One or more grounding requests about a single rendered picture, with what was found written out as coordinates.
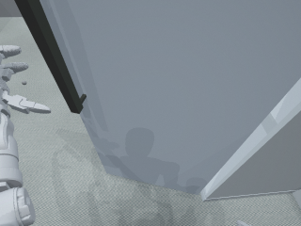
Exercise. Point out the left robot forearm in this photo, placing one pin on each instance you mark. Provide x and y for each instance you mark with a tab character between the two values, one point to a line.
10	175

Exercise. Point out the handle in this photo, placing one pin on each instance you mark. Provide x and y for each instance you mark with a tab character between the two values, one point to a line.
38	25

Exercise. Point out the robot left upper arm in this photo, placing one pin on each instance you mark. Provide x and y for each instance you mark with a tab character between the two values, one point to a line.
16	208

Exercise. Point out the left robot hand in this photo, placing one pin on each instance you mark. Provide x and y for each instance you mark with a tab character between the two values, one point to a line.
16	102

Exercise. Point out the fridge door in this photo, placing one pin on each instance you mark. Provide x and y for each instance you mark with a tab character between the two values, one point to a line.
175	87

